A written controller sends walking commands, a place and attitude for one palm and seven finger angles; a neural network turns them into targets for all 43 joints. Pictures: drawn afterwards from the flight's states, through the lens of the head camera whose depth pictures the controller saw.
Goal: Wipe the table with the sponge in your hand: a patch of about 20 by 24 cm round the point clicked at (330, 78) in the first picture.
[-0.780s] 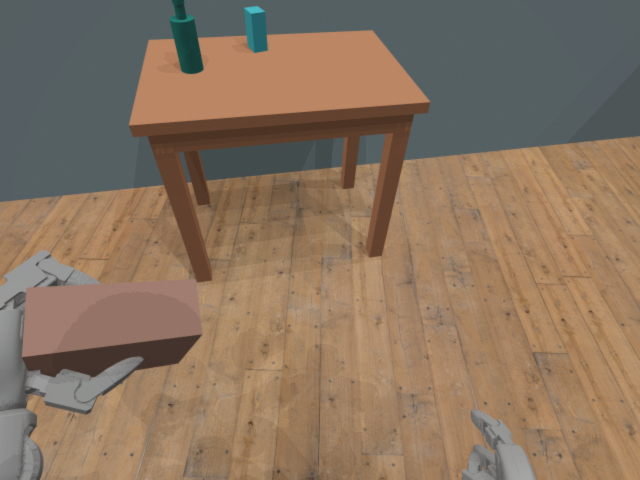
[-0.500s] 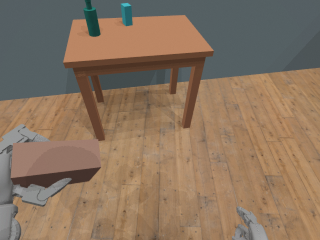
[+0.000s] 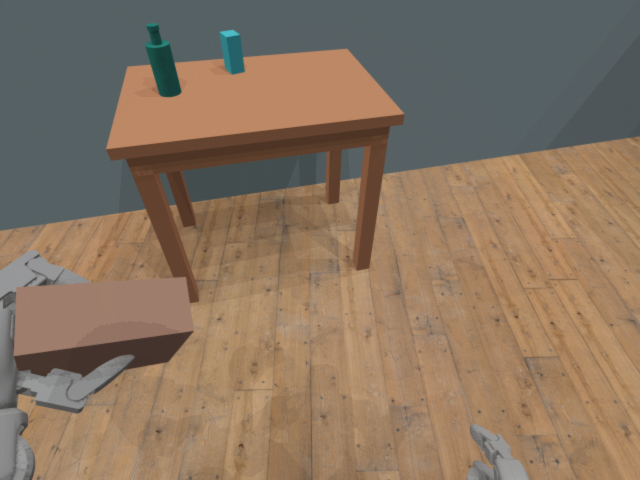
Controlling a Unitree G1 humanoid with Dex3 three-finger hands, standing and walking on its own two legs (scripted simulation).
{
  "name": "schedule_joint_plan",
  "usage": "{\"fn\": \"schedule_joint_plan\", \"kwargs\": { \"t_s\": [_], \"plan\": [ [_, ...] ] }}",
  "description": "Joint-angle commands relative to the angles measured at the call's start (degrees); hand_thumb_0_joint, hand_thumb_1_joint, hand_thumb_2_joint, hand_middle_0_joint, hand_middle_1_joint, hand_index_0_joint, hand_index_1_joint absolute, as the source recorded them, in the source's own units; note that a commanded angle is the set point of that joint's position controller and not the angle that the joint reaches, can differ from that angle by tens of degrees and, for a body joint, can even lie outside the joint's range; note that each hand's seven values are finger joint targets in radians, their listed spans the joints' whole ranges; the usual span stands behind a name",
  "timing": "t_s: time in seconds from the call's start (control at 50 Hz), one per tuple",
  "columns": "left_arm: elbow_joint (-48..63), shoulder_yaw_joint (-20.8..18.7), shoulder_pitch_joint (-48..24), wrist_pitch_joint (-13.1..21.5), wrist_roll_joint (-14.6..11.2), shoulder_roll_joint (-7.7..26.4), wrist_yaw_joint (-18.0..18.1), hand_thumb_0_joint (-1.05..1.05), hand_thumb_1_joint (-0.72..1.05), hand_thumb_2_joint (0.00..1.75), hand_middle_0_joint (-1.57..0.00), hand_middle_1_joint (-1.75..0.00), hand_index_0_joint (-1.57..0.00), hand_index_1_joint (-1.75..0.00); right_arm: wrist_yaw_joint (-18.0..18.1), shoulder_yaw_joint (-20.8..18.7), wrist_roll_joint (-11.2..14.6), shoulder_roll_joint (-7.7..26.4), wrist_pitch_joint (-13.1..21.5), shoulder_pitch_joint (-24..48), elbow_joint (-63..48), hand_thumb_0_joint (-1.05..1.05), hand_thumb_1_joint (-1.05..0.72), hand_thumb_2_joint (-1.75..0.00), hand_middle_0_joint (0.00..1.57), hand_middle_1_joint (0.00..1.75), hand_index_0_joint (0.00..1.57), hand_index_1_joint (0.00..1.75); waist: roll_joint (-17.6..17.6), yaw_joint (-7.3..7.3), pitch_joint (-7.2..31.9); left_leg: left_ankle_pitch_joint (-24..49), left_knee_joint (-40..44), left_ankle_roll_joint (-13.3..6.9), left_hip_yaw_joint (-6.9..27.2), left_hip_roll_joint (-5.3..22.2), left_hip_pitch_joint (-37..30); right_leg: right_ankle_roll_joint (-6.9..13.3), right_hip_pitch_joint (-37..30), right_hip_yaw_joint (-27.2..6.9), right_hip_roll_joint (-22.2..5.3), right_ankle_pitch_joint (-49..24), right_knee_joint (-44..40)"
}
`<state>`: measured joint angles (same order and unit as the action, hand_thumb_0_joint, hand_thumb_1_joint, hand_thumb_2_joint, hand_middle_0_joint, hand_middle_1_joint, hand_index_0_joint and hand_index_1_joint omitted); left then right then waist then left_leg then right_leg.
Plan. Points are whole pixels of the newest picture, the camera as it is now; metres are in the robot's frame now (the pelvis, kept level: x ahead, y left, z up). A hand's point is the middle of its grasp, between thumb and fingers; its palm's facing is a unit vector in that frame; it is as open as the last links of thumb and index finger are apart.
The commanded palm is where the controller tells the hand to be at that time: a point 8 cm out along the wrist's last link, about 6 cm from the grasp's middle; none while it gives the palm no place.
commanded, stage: walk to a spot facing it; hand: left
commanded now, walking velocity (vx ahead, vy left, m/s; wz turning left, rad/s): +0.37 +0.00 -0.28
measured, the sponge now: (131, 328) +0.22 +0.21 +0.15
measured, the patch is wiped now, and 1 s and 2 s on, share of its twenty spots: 0.00 0.00 0.00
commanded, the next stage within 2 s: take the last steps up to it in 1.08 s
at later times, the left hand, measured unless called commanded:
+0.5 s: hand (160, 219) +0.36 +0.22 +0.17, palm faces +0.32 -0.87 -0.37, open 9.6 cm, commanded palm +0.31 +0.26 +0.19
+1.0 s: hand (289, 147) +0.52 +0.09 +0.17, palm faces +0.17 -0.83 -0.53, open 9.6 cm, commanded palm +0.46 +0.16 +0.19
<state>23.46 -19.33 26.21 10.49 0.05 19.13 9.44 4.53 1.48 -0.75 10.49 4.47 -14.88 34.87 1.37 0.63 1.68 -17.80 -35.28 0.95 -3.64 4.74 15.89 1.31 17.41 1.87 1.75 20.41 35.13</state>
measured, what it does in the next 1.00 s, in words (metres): walks ahead: left foot, then right foot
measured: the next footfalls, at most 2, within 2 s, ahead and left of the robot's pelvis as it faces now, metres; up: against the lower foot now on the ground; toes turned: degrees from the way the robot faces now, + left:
left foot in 0.36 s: +0.17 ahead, +0.11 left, +0.00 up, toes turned +5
right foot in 0.78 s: +0.31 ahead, -0.19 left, +0.00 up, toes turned -20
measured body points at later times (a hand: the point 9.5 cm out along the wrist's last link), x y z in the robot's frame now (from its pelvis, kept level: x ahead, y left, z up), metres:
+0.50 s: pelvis +0.11 +0.00 +0.01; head +0.11 +0.01 +0.46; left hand +0.33 +0.27 +0.19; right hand +0.25 -0.24 -0.07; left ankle +0.13 +0.11 -0.73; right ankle +0.07 -0.10 -0.66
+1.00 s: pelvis +0.27 -0.10 +0.00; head +0.32 -0.12 +0.45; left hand +0.51 +0.13 +0.20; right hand +0.38 -0.38 -0.10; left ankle +0.28 +0.04 -0.63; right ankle +0.27 -0.17 -0.73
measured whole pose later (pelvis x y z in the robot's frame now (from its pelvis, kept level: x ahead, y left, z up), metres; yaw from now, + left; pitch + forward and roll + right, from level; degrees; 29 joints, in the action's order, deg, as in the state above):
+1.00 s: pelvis +0.27 -0.10 +0.00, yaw -8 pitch +0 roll +0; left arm 32.6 -22.3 29.6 13.4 -0.4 22.7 7.2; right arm 2.2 -2.9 0.0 14.1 1.3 -8.9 36.0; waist 1.0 -3.3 -7.1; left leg -19.2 -73.1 1.6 -3.0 5.9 34.5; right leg 4.1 16.2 12.9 -2.2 16.8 32.8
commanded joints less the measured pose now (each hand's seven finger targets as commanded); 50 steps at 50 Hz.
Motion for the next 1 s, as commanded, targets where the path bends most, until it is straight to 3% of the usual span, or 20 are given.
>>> {"fn": "schedule_joint_plan", "kwargs": {
  "t_s": [0.0, 0.02, 0.04, 0.1, 0.16, 0.24, 0.3, 0.32, 0.34, 0.36, 0.4, 0.5, 0.64, 0.72, 0.74, 0.76, 0.78, 0.8, 0.86, 0.98],
  "plan": [
    [11.1, -3.0, -8.6, 3.5, 0.4, 8.1, 0.5, 0.00, 0.10, 1.30, -1.20, -1.60, -1.20, -1.60, 0.3, -3.2, 0.1, 7.7, 2.5, 7.0, -8.7, 0.00, -0.90, -0.90, 0.20, 0.30, 0.20, 0.30, -2.9, -0.77, -1.7, -18.2, -1.9, -2.9, -0.2, 2.3, 12.9, 5.2, -4.1, -13.9, -7.8, 12.0, -12.5],
    [10.6, -3.4, -8.9, 3.1, 0.4, 9.4, 0.6, 0.00, 0.10, 1.30, -1.20, -1.60, -1.20, -1.60, 0.1, -3.2, 0.4, 7.0, 2.4, 7.7, -8.8, 0.00, -0.90, -0.90, 0.20, 0.30, 0.20, 0.30, -15.6, -0.09, -3.2, -14.7, -13.7, -1.0, -3.3, -2.8, 19.0, 9.3, -5.7, -30.2, -15.4, 16.8, -20.0],
    [10.4, -3.9, -10.0, 3.4, 0.2, 10.5, 0.8, 0.00, 0.10, 1.30, -1.20, -1.60, -1.20, -1.60, -0.2, -3.5, 0.7, 7.7, 2.5, 9.0, -8.9, 0.00, -0.90, -0.90, 0.20, 0.30, 0.20, 0.30, -16.4, 0.39, -4.4, -13.7, -24.1, -0.6, 0.2, -2.5, 23.1, 12.8, -7.2, -39.3, -20.6, 15.9, -24.9],
    [12.6, -6.3, -8.5, 5.0, 0.3, 12.4, 0.5, 0.00, 0.10, 1.30, -1.20, -1.60, -1.20, -1.60, -0.7, -2.6, 0.3, 7.4, 1.6, 7.7, -7.7, 0.00, -0.90, -0.90, 0.20, 0.30, 0.20, 0.30, -5.2, -0.83, -1.4, -8.1, -25.5, 0.4, 3.6, 0.5, 22.9, 13.5, -10.7, -29.6, -18.4, -1.7, -20.7],
    [13.5, -7.9, -5.1, 6.2, -0.3, 12.7, 0.5, 0.00, 0.10, 1.30, -1.20, -1.60, -1.20, -1.60, -0.6, -2.1, 0.2, 6.1, 0.5, 7.9, -8.1, 0.00, -0.90, -0.90, 0.20, 0.30, 0.20, 0.30, -7.2, -0.77, 2.5, -4.3, -14.1, 0.1, 0.1, 0.3, 16.1, 11.1, -11.5, -17.7, -14.6, -13.2, -18.3],
    [15.9, -7.4, -2.6, 6.1, -1.2, 11.2, 0.8, 0.00, 0.10, 1.30, -1.20, -1.60, -1.20, -1.60, -0.5, -2.5, 0.3, 5.9, 1.0, 8.0, -9.9, 0.00, -0.90, -0.90, 0.20, 0.30, 0.20, 0.30, -6.7, 0.14, 4.2, -0.4, -0.3, -0.6, -4.4, -1.8, 7.0, 9.9, -10.9, -15.4, -12.7, -12.2, -16.6],
    [16.9, -5.9, -1.7, 5.7, -1.6, 9.4, 0.8, 0.00, 0.10, 1.30, -1.20, -1.60, -1.20, -1.60, 0.1, -3.4, 0.5, 6.9, 1.6, 5.7, -10.3, 0.00, -0.90, -0.90, 0.20, 0.30, 0.20, 0.30, -2.7, -1.14, 6.3, 5.8, 10.5, -1.5, -5.0, -0.7, -7.3, 5.6, -6.5, -11.0, -8.6, -10.3, -8.4],
    [18.6, -5.9, -2.6, 5.9, -1.7, 9.5, 0.9, 0.00, 0.10, 1.30, -1.20, -1.60, -1.20, -1.60, 0.3, -3.8, 0.7, 8.1, 1.7, 5.0, -10.4, 0.00, -0.90, -0.90, 0.20, 0.30, 0.20, 0.30, 2.6, -1.90, 7.3, 5.2, 13.4, -3.7, 0.6, 2.9, -15.6, 3.6, -0.1, -8.5, -5.8, -10.4, 0.4],
    [19.1, -6.4, -1.8, 6.2, -1.7, 9.5, 1.1, 0.00, 0.10, 1.30, -1.20, -1.60, -1.20, -1.60, 0.4, -4.3, 0.6, 9.3, 1.5, 5.4, -10.5, 0.00, -0.90, -0.90, 0.20, 0.30, 0.20, 0.30, 12.9, -1.81, 8.4, 3.9, 15.1, -7.9, 14.4, 12.7, -24.5, 0.8, 11.5, -3.3, -1.2, 0.6, 11.4],
    [20.6, -5.7, -3.3, 6.5, -1.4, 9.7, 1.3, 0.00, 0.10, 1.30, -1.20, -1.60, -1.20, -1.60, 0.1, -4.0, 0.9, 8.3, 1.7, 5.6, -10.8, 0.00, -0.90, -0.90, 0.20, 0.30, 0.20, 0.30, 15.2, -1.69, 6.9, 8.9, 18.5, -12.8, 24.7, 20.8, -26.3, -0.5, 19.1, -0.2, 0.0, 12.3, 22.5],
    [18.3, -6.7, -5.9, 6.0, -0.9, 12.4, 0.6, 0.00, 0.10, 1.30, -1.20, -1.60, -1.20, -1.60, 0.0, -3.0, -0.1, 7.2, 2.6, 7.0, -9.2, 0.00, -0.90, -0.90, 0.20, 0.30, 0.20, 0.30, 13.2, -1.80, 1.0, -4.2, 22.3, -14.0, 26.0, 22.6, -15.4, -0.5, 21.6, -4.0, -4.6, 9.1, 31.4],
    [19.7, -4.9, -6.2, 4.7, 0.4, 9.9, 0.2, 0.00, 0.10, 1.30, -1.20, -1.60, -1.20, -1.60, -0.7, -3.6, 0.7, 7.6, 3.6, 5.5, -7.5, 0.00, -0.90, -0.90, 0.20, 0.30, 0.20, 0.30, 8.8, -0.80, -2.1, 2.9, 21.7, -9.2, 4.7, 15.6, -9.9, -2.0, 20.6, 2.1, -7.2, -2.0, 27.4],
    [14.4, -6.9, -4.3, 4.7, -0.3, 10.0, -0.3, 0.00, 0.10, 1.30, -1.20, -1.60, -1.20, -1.60, -0.3, -3.6, 0.0, 6.9, 4.4, 5.9, -7.8, 0.00, -0.90, -0.90, 0.20, 0.30, 0.20, 0.30, 11.4, -1.70, -2.9, 12.4, 21.1, -7.8, -3.1, 15.2, -8.4, -2.4, 11.2, 8.6, -6.2, -5.2, 8.0],
    [13.8, -7.7, -3.9, 4.4, -0.8, 10.9, -0.3, 0.00, 0.10, 1.30, -1.20, -1.60, -1.20, -1.60, -0.4, -3.8, 0.7, 6.4, 3.7, 6.7, -7.6, 0.00, -0.90, -0.90, 0.20, 0.30, 0.20, 0.30, 5.7, -0.05, 4.5, 19.1, -1.4, -6.0, -8.2, 10.7, -6.2, -1.3, -9.4, 12.9, -1.2, -9.0, -4.7],
    [14.3, -8.2, -3.8, 4.0, -0.5, 11.7, -0.2, 0.00, 0.10, 1.30, -1.20, -1.60, -1.20, -1.60, -0.8, -4.0, 1.3, 5.7, 3.4, 6.4, -7.5, 0.00, -0.90, -0.90, 0.20, 0.30, 0.20, 0.30, -2.1, 0.57, 7.7, 15.6, -15.1, -4.9, -9.4, 7.4, -1.3, 0.9, -16.5, 6.5, -5.1, -9.7, -7.1],
    [15.8, -9.8, -4.8, 4.0, 0.0, 14.4, 0.1, 0.00, 0.10, 1.30, -1.20, -1.60, -1.20, -1.60, -1.0, -4.0, 1.3, 4.2, 2.9, 6.9, -8.3, 0.00, -0.90, -0.90, 0.20, 0.30, 0.20, 0.30, -17.0, 0.14, 10.5, -6.7, -32.4, -2.9, -8.4, 0.4, 14.3, 7.0, -25.9, -17.5, -18.9, -18.3, -10.3],
    [17.0, -13.3, -4.0, 4.4, -0.9, 16.8, 0.6, 0.00, 0.10, 1.30, -1.20, -1.60, -1.20, -1.60, -1.1, -3.6, 0.9, 5.0, 3.0, 8.9, -9.1, 0.00, -0.90, -0.90, 0.20, 0.30, 0.20, 0.30, -19.0, 0.75, 11.0, -15.2, -42.6, -2.0, -0.5, -2.4, 22.4, 10.0, -26.8, -30.2, -25.6, -24.0, -14.7],
    [15.1, -12.8, -3.5, 5.0, -0.7, 15.0, 0.3, 0.00, 0.10, 1.30, -1.20, -1.60, -1.20, -1.60, -1.4, -3.5, 0.5, 4.8, 2.8, 9.3, -8.7, 0.00, -0.90, -0.90, 0.20, 0.30, 0.20, 0.30, -10.6, 0.04, 8.9, -12.6, -44.8, -1.9, 4.6, 0.3, 22.2, 10.4, -22.3, -28.5, -26.5, -17.1, -15.9],
    [19.6, -14.1, 1.7, 6.4, -1.1, 15.6, 0.1, 0.00, 0.10, 1.30, -1.20, -1.60, -1.20, -1.60, -2.6, -4.2, 1.1, 5.7, 0.7, 9.6, -6.6, 0.00, -0.90, -0.90, 0.20, 0.30, 0.20, 0.30, -5.6, -0.70, 6.4, -3.4, -47.5, 0.3, 5.6, 2.7, 24.4, 8.6, -17.3, -15.8, -24.2, -15.4, -15.7],
    [22.8, -14.9, 4.8, 7.4, -1.5, 14.7, 0.9, 0.00, 0.10, 1.30, -1.20, -1.60, -1.20, -1.60, -2.1, -4.8, 0.7, 5.5, -1.0, 7.9, -8.7, 0.00, -0.90, -0.90, 0.20, 0.30, 0.20, 0.30, -3.9, -1.22, 4.7, 1.5, -24.5, 0.6, 0.6, 3.9, 19.2, 7.2, -12.7, 0.6, -21.6, -29.7, -15.4]
  ]
}}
